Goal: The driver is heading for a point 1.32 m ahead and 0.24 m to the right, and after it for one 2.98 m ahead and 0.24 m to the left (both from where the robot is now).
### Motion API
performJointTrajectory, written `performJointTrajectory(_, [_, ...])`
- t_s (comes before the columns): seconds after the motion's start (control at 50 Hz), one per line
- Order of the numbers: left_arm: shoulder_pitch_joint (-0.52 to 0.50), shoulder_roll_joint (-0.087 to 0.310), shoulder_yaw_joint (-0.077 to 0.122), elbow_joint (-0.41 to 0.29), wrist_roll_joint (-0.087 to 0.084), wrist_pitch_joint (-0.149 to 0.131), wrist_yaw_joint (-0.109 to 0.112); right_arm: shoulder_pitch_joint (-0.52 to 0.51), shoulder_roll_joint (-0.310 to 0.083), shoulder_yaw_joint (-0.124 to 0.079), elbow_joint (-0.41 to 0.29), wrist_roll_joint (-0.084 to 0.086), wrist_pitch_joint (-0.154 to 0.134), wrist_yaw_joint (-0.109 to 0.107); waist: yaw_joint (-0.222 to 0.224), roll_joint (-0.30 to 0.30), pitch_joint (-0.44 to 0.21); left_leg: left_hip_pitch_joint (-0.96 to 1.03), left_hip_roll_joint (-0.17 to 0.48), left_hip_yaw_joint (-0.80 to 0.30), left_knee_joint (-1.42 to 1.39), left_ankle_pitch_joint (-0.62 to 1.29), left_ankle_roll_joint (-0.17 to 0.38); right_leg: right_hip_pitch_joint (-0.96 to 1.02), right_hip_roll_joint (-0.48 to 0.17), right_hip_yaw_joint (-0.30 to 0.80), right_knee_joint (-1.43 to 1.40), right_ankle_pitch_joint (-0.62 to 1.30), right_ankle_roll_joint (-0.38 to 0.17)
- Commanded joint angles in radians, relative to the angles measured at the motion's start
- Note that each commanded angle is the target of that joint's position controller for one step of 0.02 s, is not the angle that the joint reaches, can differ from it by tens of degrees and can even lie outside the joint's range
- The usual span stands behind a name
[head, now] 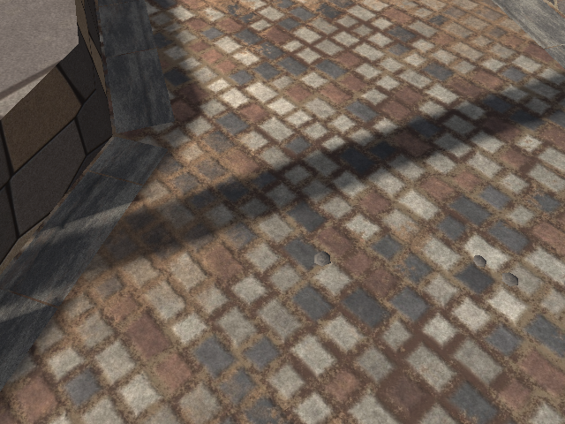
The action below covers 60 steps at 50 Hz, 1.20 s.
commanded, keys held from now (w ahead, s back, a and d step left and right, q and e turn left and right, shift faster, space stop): w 0.84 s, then w+e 0.16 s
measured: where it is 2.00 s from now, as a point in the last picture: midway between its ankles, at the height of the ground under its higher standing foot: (313, 220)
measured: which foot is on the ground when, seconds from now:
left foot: up 0.00-0.16, down 0.18-0.74, up 0.76-1.00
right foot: down 0.00-0.20, up 0.22-0.70, down 0.72-1.00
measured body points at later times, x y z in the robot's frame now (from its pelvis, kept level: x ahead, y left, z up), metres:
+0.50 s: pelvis +0.27 +0.06 +0.00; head +0.28 +0.08 +0.45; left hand +0.36 +0.33 -0.13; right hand +0.29 -0.20 -0.13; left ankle +0.21 +0.12 -0.75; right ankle +0.40 -0.08 -0.68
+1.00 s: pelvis +0.55 +0.04 +0.00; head +0.57 +0.03 +0.45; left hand +0.52 +0.30 -0.13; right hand +0.68 -0.20 -0.13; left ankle +0.60 +0.20 -0.68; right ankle +0.54 -0.02 -0.75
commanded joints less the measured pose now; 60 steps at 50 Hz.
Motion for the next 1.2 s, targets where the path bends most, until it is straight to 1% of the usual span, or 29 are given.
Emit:
performJointTrajectory(0.02, [-0.024,0.119,0.024,-0.047,-0.001,-0.018,-0.001,-0.101,0.004,0.016,-0.093,0.002,-0.017,0.015,-0.010,-0.144,0.029,0.046,0.010,0.037,-0.174,0.098,0.007,-0.051,-0.234,0.068,-0.124,0.331,-0.110])
performJointTrajectory(0.08, [0.026,0.145,0.028,-0.014,-0.001,-0.009,0.001,-0.152,-0.001,0.020,-0.104,-0.005,-0.018,0.014,0.002,-0.146,0.046,0.116,-0.013,0.083,-0.297,0.039,0.037,-0.009,-0.261,0.048,-0.113,0.376,-0.103])
performJointTrajectory(0.12, [0.052,0.165,0.030,0.012,-0.002,0.005,0.003,-0.145,-0.015,0.016,-0.100,-0.015,-0.022,0.003,-0.008,-0.147,0.039,0.171,-0.047,0.108,-0.352,-0.049,0.070,0.054,-0.280,0.033,-0.039,0.564,-0.099])
performJointTrajectory(0.16, [0.057,0.181,0.027,0.029,-0.004,0.020,0.007,0.015,-0.033,0.002,-0.047,-0.025,-0.038,-0.012,-0.089,-0.134,-0.060,0.392,-0.114,0.130,-0.449,-0.069,0.111,0.067,-0.263,-0.018,0.212,0.815,-0.081])
performJointTrajectory(0.18, [0.060,0.161,0.017,0.022,-0.006,0.022,0.008,0.174,-0.068,-0.014,0.011,-0.035,-0.048,-0.023,-0.152,-0.096,-0.163,0.630,-0.096,0.085,-0.472,-0.057,0.135,-0.046,-0.230,-0.040,0.421,0.704,-0.063])
performJointTrajectory(0.2, [0.084,0.072,-0.009,-0.040,-0.026,0.017,-0.003,0.299,-0.173,-0.041,0.022,-0.048,-0.051,-0.042,-0.181,0.093,-0.323,0.961,0.203,-0.311,-0.501,-0.190,0.223,-0.367,-0.149,-0.057,0.771,0.260,-0.017])
performJointTrajectory(0.22, [0.074,0.100,0.005,-0.057,-0.015,0.021,-0.006,0.315,-0.226,-0.055,0.027,0.001,-0.040,-0.052,-0.162,0.171,-0.401,1.012,0.370,-0.686,-0.642,-0.048,0.301,-0.551,-0.004,0.056,1.014,-0.297,0.004])
performJointTrajectory(0.24, [-0.022,0.147,0.020,-0.068,-0.006,0.028,-0.003,0.263,-0.202,-0.051,0.033,0.019,-0.038,-0.060,-0.159,0.043,-0.273,0.936,0.322,-0.518,-0.626,0.080,0.282,-0.637,-0.055,0.167,1.051,-0.229,-0.007])
performJointTrajectory(0.26, [-0.057,0.109,0.007,-0.073,-0.016,0.018,-0.008,0.212,-0.143,-0.036,0.043,0.019,-0.046,-0.065,-0.126,0.022,-0.152,0.798,0.275,-0.378,-0.637,0.177,0.260,-0.633,-0.085,0.179,1.001,-0.161,-0.015])
performJointTrajectory(0.28, [-0.046,0.095,0.005,-0.058,-0.015,0.017,-0.011,0.171,-0.093,-0.021,0.051,0.017,-0.053,-0.065,-0.081,-0.006,-0.086,0.684,0.221,-0.287,-0.669,0.223,0.213,-0.582,-0.115,0.182,0.912,-0.123,-0.018])
performJointTrajectory(0.32, [0.015,0.081,0.004,-0.023,0.012,0.045,-0.018,0.120,-0.045,-0.003,0.059,0.022,-0.067,-0.062,-0.021,0.021,-0.053,0.550,0.159,-0.188,-0.728,0.237,0.174,-0.470,-0.126,0.181,0.833,-0.087,-0.004])
performJointTrajectory(0.36, [0.012,0.070,0.007,-0.016,0.017,0.059,-0.028,0.141,-0.049,-0.004,0.079,0.028,-0.083,-0.059,-0.011,0.017,-0.047,0.527,0.140,-0.160,-0.775,0.239,0.188,-0.466,-0.117,0.165,0.809,-0.045,0.007])
performJointTrajectory(0.44, [-0.148,0.061,0.008,-0.058,0.017,0.063,-0.033,0.204,-0.059,-0.008,0.126,0.031,-0.092,-0.058,-0.041,-0.001,0.030,0.548,0.132,-0.127,-0.848,0.183,0.199,-0.598,-0.136,0.158,0.673,0.099,0.033])
performJointTrajectory(0.58, [-0.366,0.045,-0.006,-0.121,0.009,0.051,-0.033,0.317,-0.064,-0.004,0.202,0.023,-0.095,-0.065,-0.101,-0.001,0.068,0.678,0.138,-0.068,-0.827,0.315,0.175,-0.608,-0.089,0.119,0.396,0.231,0.008])
performJointTrajectory(0.64, [-0.397,0.055,-0.005,-0.140,0.010,0.044,-0.032,0.334,-0.079,-0.005,0.231,0.016,-0.092,-0.076,-0.096,0.001,0.078,0.754,0.168,-0.066,-0.783,0.429,0.162,-0.578,-0.061,0.108,0.326,0.171,-0.033])
performJointTrajectory(0.68, [-0.326,0.066,0.002,-0.121,0.009,0.036,-0.023,0.304,-0.096,-0.007,0.238,0.013,-0.092,-0.082,-0.052,0.012,0.043,0.769,0.167,-0.042,-0.681,0.672,0.138,-0.445,-0.013,0.086,0.284,0.094,-0.068])
performJointTrajectory(0.7, [-0.226,0.083,0.011,-0.089,0.009,0.031,-0.014,0.291,-0.108,-0.010,0.243,0.010,-0.090,-0.082,-0.008,0.014,-0.013,0.766,0.153,-0.026,-0.557,0.804,0.124,-0.319,0.024,0.072,0.261,0.063,-0.088])
performJointTrajectory(0.72, [-0.055,0.104,0.024,-0.032,0.017,0.020,-0.003,0.277,-0.106,-0.008,0.244,0.013,-0.087,-0.082,0.068,-0.016,-0.107,0.701,0.111,0.013,-0.355,0.785,0.104,-0.102,0.033,0.073,0.202,0.103,-0.115])
performJointTrajectory(0.74, [0.125,0.182,0.045,0.006,0.040,0.013,0.011,0.285,-0.069,0.005,0.218,0.020,-0.091,-0.080,0.124,-0.102,-0.235,0.501,0.057,0.047,-0.056,0.462,0.086,0.165,-0.171,0.293,0.188,0.018,-0.167])
performJointTrajectory(0.76, [0.151,0.285,0.071,0.018,0.040,0.016,0.007,0.412,0.030,0.020,0.212,0.050,-0.092,-0.069,0.056,-0.349,-0.335,0.149,-0.159,0.062,0.300,-0.325,0.044,0.390,-0.436,0.812,0.063,-0.023,-0.311])
performJointTrajectory(0.78, [0.060,0.214,0.058,0.009,0.000,0.025,-0.002,0.332,-0.065,-0.001,0.220,0.018,-0.089,-0.074,0.040,-0.170,-0.252,0.063,-0.107,-0.079,0.369,-0.340,0.065,0.295,-0.387,0.840,0.001,-0.067,-0.281])
performJointTrajectory(0.8, [-0.049,0.155,0.042,-0.007,-0.008,0.025,-0.005,0.264,-0.064,-0.005,0.200,0.020,-0.092,-0.068,-0.001,-0.120,-0.111,0.043,-0.053,-0.066,0.344,-0.245,0.068,0.148,-0.360,0.663,-0.011,-0.051,-0.257])
performJointTrajectory(0.82, [-0.096,0.100,0.028,-0.007,-0.003,0.019,-0.009,0.224,-0.045,0.001,0.193,0.021,-0.095,-0.065,-0.017,-0.073,-0.051,0.068,-0.017,-0.051,0.290,-0.186,0.066,0.043,-0.316,0.558,-0.045,0.046,-0.234])
performJointTrajectory(0.86, [-0.108,0.056,0.012,0.022,-0.007,0.007,-0.007,0.226,-0.015,0.006,0.196,0.000,-0.074,-0.055,-0.063,-0.115,-0.014,0.150,0.027,-0.028,0.199,-0.148,0.045,-0.077,-0.233,0.415,-0.085,0.173,-0.188])
performJointTrajectory(0.96, [-0.013,0.097,0.023,0.082,-0.019,-0.010,-0.005,0.095,0.017,0.016,0.149,-0.009,-0.052,-0.039,-0.064,-0.104,0.024,0.085,0.052,0.029,0.019,-0.053,-0.030,-0.108,-0.187,0.351,-0.143,0.268,-0.223])
performJointTrajectory(1.02, [0.023,0.096,0.025,0.097,-0.019,-0.004,-0.004,-0.044,0.023,0.024,0.104,0.000,-0.054,-0.039,-0.030,-0.111,0.050,0.071,0.042,0.047,-0.178,0.051,-0.064,-0.106,-0.153,0.333,-0.146,0.263,-0.208])
performJointTrajectory(1.12, [0.086,0.114,0.034,0.111,-0.010,0.005,0.000,-0.183,0.012,0.030,0.051,0.015,-0.063,-0.045,0.017,-0.128,0.026,0.116,0.002,0.046,-0.336,0.112,-0.069,-0.036,-0.158,0.363,-0.060,0.370,-0.190])
performJointTrajectory(1.16, [0.072,0.127,0.040,0.103,-0.005,0.010,0.006,-0.186,-0.008,0.025,0.036,0.019,-0.071,-0.049,0.006,-0.138,0.019,0.159,-0.004,0.028,-0.378,0.067,-0.055,-0.016,-0.175,0.400,-0.017,0.394,-0.177])
performJointTrajectory(1.2, [0.027,0.147,0.050,0.087,-0.002,0.013,0.011,-0.094,-0.035,0.013,0.054,0.018,-0.084,-0.056,-0.043,-0.140,-0.006,0.301,-0.024,0.024,-0.442,-0.004,-0.033,-0.037,-0.178,0.428,0.061,0.415,-0.151])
